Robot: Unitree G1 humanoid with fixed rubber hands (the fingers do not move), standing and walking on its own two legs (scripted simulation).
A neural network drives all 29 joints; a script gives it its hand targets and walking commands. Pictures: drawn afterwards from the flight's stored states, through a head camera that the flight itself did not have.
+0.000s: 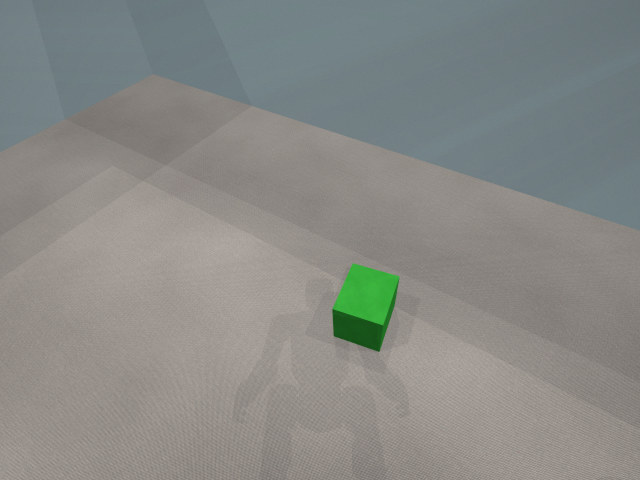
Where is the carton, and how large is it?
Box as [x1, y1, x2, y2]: [332, 263, 399, 351]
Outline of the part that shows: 353,263 332,309 334,335 379,351 394,305 399,276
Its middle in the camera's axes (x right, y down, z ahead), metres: +0.16 +0.23 +1.34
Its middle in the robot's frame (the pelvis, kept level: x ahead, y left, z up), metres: +0.79 -0.12 -0.68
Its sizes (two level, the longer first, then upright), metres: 0.201 0.169 0.182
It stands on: the floor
